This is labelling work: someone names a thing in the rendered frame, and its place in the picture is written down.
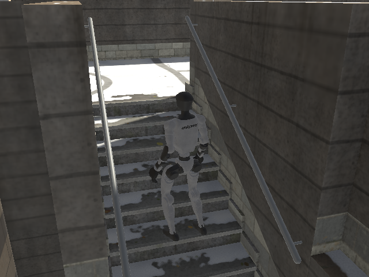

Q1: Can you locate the right robot upper arm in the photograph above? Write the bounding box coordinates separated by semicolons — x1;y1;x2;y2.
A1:
196;114;209;145

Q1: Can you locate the left robot hand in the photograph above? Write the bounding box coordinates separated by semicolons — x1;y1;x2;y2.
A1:
149;167;162;183

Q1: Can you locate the robot left forearm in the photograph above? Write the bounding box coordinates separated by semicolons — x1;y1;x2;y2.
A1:
154;145;170;171

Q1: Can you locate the robot right foot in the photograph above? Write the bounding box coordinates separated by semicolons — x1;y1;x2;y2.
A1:
193;221;207;235

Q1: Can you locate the left robot upper arm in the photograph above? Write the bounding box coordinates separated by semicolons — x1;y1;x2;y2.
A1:
164;119;176;154

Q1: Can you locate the humanoid robot torso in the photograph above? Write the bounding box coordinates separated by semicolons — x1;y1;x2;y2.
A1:
173;113;199;174

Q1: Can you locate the robot right forearm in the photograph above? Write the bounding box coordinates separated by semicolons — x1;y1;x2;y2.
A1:
197;143;209;158

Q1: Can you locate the right robot hand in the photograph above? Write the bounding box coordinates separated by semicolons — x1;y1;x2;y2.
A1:
193;154;204;163

